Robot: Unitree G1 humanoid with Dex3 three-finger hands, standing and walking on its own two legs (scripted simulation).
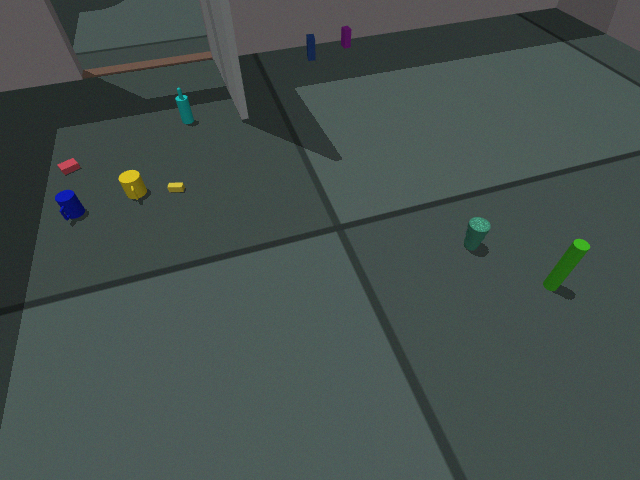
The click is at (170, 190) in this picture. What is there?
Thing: small brick
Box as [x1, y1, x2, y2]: [167, 182, 184, 191]
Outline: 184,188 182,182 169,183 167,187 169,191 183,191
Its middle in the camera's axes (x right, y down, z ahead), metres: -0.68 -0.27 +1.86
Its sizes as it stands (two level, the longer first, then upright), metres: 0.068 0.033 0.031
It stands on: the floor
